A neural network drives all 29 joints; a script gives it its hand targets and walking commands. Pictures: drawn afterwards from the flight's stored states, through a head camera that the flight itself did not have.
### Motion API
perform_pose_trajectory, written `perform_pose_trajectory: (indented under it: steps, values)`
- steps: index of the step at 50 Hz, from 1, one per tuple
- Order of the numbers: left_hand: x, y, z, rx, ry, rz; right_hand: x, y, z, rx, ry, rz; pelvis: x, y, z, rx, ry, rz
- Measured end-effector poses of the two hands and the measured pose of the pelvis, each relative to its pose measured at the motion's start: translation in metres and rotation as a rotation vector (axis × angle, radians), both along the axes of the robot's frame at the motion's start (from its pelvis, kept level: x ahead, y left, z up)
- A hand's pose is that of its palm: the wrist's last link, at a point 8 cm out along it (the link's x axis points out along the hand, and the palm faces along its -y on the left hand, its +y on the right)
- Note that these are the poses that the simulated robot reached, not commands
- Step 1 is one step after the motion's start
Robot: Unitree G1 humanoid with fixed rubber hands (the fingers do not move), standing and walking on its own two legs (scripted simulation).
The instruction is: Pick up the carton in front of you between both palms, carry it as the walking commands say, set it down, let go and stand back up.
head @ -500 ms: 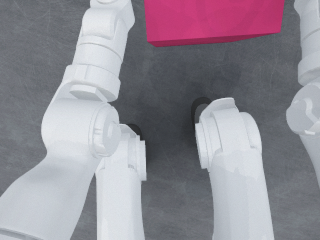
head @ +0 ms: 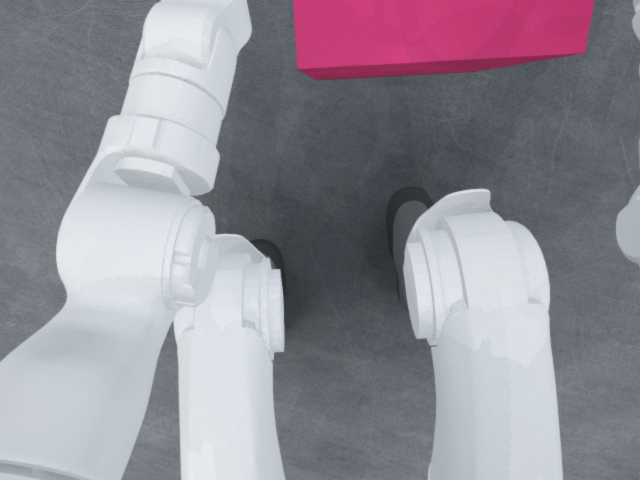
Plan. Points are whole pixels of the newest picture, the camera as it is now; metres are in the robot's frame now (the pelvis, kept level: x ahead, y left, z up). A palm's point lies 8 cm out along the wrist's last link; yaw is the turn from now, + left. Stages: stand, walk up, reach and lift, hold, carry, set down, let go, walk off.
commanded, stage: set down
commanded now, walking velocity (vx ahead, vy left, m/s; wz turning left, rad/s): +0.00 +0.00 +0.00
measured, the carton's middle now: out of the picture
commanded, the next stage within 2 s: let go in 1.16 s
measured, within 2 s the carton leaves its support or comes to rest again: neither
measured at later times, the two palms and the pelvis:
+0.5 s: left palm out of the picture +0.58 -0.03 -0.06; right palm out of the picture +0.49 -0.39 -0.06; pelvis +0.00 -0.01 +0.06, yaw -3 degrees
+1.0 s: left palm out of the picture +0.58 -0.02 +0.08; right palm out of the picture +0.50 -0.40 +0.09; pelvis +0.02 -0.02 +0.19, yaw -4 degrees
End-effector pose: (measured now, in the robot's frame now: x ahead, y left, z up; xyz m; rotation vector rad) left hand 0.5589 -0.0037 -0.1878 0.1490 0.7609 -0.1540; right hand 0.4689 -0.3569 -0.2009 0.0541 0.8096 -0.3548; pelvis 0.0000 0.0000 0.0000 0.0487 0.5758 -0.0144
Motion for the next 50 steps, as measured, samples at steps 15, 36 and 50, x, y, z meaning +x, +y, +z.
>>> perform_pose_trajectory:
  steps: [15, 36, 50]
  values:
    - [0.016, -0.013, 0.052, -0.013, -0.127, 0.025, 0.033, -0.022, 0.063, -0.017, -0.160, 0.022, -0.003, -0.008, 0.011, 0.033, -0.032, -0.048]
    - [0.022, -0.016, 0.196, 0.009, -0.116, 0.071, 0.029, -0.034, 0.205, -0.035, -0.150, 0.021, 0.003, -0.013, 0.113, 0.066, 0.123, -0.095]
    - [0.022, -0.014, 0.273, 0.010, -0.130, 0.067, 0.030, -0.045, 0.286, -0.045, -0.155, 0.023, 0.022, -0.018, 0.187, 0.062, 0.175, -0.109]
